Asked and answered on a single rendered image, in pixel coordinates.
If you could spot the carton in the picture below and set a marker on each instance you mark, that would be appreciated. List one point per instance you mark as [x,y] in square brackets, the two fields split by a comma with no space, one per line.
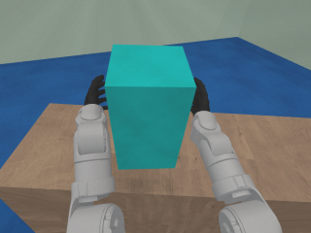
[149,92]

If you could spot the pedestal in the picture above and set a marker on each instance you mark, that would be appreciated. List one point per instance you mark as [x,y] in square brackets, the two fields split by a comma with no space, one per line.
[36,180]

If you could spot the left robot forearm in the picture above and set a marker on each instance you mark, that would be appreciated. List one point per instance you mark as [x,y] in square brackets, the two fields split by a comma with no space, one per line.
[92,158]

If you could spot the robot right hand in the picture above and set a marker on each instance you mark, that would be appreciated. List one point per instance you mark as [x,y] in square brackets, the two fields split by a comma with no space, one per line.
[200,101]

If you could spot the right robot upper arm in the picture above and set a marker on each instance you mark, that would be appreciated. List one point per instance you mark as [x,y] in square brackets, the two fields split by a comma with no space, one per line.
[248,217]

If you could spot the left robot upper arm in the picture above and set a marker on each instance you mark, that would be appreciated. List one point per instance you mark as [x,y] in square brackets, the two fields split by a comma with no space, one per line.
[100,218]

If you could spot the right robot forearm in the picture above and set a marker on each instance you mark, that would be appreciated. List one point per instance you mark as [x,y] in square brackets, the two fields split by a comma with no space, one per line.
[230,183]

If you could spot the robot left hand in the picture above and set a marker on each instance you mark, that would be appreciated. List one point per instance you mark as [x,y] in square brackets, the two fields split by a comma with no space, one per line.
[94,93]

